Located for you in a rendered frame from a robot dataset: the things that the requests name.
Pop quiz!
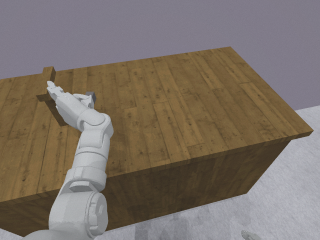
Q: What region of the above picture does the robot left hand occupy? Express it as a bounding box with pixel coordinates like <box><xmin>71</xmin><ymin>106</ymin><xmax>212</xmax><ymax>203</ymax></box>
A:
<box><xmin>47</xmin><ymin>81</ymin><xmax>94</xmax><ymax>130</ymax></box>

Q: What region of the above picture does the counter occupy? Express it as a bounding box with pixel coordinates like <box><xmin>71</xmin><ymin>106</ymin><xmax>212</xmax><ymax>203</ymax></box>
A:
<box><xmin>0</xmin><ymin>46</ymin><xmax>314</xmax><ymax>237</ymax></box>

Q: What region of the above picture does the robot right hand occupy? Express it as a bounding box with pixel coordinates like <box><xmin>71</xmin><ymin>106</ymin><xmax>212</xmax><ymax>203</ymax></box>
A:
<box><xmin>241</xmin><ymin>230</ymin><xmax>262</xmax><ymax>240</ymax></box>

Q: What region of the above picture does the tap lever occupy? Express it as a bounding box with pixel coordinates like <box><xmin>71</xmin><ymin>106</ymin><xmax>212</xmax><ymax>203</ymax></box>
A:
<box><xmin>85</xmin><ymin>91</ymin><xmax>97</xmax><ymax>104</ymax></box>

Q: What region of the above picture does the left robot upper arm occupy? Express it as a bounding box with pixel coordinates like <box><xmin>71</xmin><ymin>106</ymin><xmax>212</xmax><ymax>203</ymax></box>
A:
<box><xmin>20</xmin><ymin>191</ymin><xmax>108</xmax><ymax>240</ymax></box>

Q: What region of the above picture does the left robot forearm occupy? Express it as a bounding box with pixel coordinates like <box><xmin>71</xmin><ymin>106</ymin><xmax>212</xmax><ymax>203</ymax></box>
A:
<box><xmin>48</xmin><ymin>108</ymin><xmax>114</xmax><ymax>229</ymax></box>

